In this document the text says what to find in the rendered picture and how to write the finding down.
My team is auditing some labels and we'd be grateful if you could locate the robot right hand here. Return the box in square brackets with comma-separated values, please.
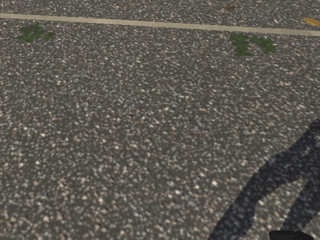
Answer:
[269, 230, 314, 240]

